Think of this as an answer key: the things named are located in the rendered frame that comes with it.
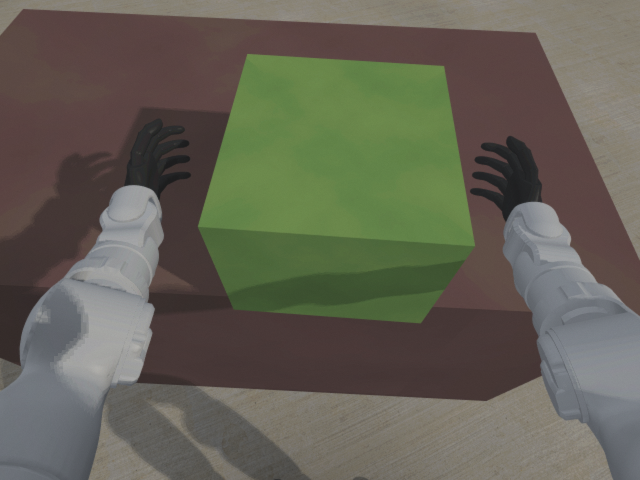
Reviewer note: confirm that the left robot forearm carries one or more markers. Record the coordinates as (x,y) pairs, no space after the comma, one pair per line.
(124,258)

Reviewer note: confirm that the right robot hand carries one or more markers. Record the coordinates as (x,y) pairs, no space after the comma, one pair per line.
(521,185)

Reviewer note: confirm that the carton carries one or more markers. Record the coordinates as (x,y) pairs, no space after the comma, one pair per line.
(338,190)

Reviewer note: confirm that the right robot upper arm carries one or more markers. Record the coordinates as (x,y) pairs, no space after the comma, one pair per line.
(591,371)

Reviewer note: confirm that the left robot upper arm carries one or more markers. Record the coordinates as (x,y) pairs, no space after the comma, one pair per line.
(89,339)

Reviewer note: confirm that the right robot forearm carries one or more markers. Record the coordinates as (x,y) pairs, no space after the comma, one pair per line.
(548,273)

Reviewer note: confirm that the left robot hand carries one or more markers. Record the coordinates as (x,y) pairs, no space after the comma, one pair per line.
(145,167)

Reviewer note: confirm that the pedestal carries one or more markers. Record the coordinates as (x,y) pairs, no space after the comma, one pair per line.
(77,87)

